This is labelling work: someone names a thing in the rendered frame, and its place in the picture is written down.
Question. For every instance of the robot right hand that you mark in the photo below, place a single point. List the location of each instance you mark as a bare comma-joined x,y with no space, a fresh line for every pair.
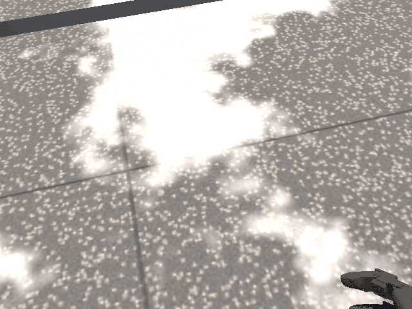
383,284

